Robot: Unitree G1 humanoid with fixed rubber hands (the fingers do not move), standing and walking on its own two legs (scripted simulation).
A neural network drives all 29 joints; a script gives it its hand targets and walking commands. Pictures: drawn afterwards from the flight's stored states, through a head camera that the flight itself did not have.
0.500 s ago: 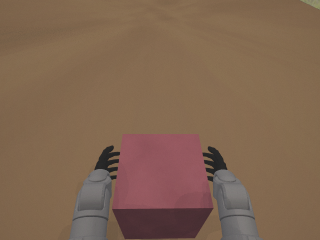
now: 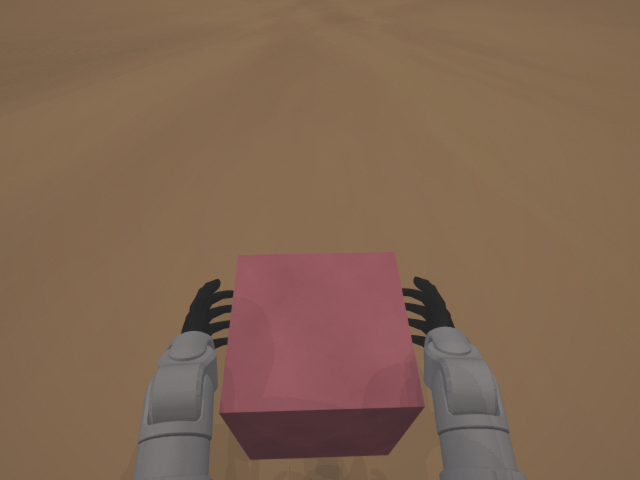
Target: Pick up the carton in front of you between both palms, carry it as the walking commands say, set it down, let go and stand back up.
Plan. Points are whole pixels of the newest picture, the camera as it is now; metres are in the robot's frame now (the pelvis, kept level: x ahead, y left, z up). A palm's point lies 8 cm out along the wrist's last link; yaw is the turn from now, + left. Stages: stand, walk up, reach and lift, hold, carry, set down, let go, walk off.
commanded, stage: carry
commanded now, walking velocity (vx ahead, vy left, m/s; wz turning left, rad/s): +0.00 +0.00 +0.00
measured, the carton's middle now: (318, 361) +0.30 +0.00 -0.05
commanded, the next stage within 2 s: none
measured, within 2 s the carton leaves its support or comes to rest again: neither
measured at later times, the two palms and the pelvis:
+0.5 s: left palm (218, 233) +0.47 +0.15 +0.04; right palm (409, 224) +0.48 -0.14 +0.05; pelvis +0.18 +0.00 +0.01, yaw +0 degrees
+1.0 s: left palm (227, 232) +0.48 +0.14 +0.04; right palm (415, 231) +0.47 -0.16 +0.04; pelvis +0.19 +0.00 +0.00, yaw -1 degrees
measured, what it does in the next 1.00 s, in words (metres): walks ahead: left foot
